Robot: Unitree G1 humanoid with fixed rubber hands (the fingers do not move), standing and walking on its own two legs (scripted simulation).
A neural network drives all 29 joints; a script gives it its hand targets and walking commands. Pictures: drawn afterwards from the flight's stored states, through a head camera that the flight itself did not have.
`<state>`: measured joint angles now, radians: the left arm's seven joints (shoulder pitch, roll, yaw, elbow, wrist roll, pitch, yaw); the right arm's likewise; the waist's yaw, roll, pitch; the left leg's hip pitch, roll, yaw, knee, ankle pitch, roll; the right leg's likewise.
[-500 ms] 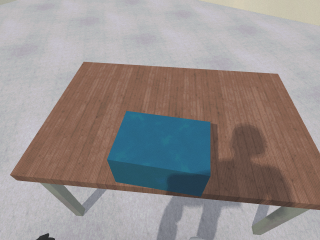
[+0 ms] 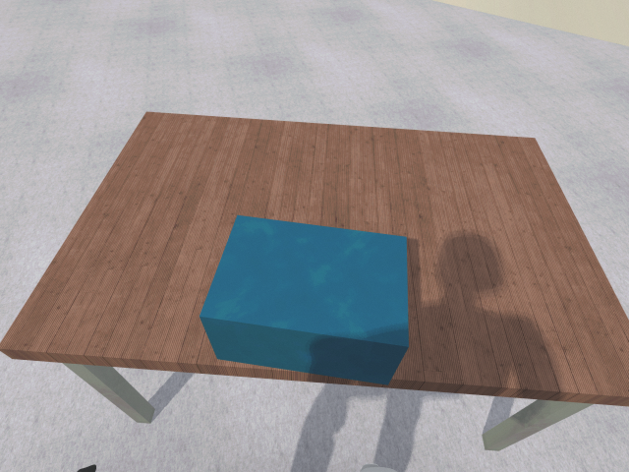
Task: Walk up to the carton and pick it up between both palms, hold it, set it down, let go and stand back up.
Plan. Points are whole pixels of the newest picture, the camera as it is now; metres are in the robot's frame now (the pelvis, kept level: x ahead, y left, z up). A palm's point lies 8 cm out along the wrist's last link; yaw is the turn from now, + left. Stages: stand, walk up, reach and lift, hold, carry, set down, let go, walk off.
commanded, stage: walk up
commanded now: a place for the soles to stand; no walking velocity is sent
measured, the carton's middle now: (311, 298) +0.41 +0.01 -0.07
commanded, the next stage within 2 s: reach and lift in 1.70 s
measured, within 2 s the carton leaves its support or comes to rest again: neither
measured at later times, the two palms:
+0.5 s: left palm out of the picture +0.08 +0.30 -0.07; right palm out of the picture +0.05 -0.31 -0.11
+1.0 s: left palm out of the picture +0.07 +0.29 -0.08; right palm out of the picture +0.04 -0.32 -0.10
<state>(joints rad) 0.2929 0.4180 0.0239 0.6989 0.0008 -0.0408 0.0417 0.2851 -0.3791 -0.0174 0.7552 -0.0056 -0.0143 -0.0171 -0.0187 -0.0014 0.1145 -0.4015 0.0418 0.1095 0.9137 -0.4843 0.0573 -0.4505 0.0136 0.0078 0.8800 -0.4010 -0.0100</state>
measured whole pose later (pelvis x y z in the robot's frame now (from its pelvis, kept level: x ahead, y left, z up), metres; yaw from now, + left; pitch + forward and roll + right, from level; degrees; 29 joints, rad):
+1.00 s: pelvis -0.03 -0.02 +0.00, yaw -1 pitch -4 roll +0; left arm 0.29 0.42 0.01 0.70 0.00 -0.03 0.00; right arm 0.29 -0.38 -0.02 0.79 -0.01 -0.04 -0.01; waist -0.01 -0.01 0.10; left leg -0.40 0.06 0.11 0.91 -0.44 0.06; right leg -0.46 0.03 0.01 0.88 -0.36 -0.02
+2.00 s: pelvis -0.03 -0.05 +0.00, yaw -2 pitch -3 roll +1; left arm 0.04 0.36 0.05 0.60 0.00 0.37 0.01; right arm 0.21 -0.38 -0.09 0.79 -0.08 -0.21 0.02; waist -0.06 0.00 0.10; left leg -0.42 0.09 0.11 0.92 -0.44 0.03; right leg -0.47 0.04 0.01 0.93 -0.40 -0.04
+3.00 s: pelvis -0.04 -0.01 +0.02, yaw +0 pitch -7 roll -1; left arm 0.07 0.30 -0.04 0.59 -0.03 -0.17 -0.01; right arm 0.21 -0.23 -0.09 0.61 0.06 -0.35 0.00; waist -0.02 -0.05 0.10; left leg -0.29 0.04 0.11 0.74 -0.34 0.04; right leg -0.31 0.00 0.01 0.72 -0.29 -0.02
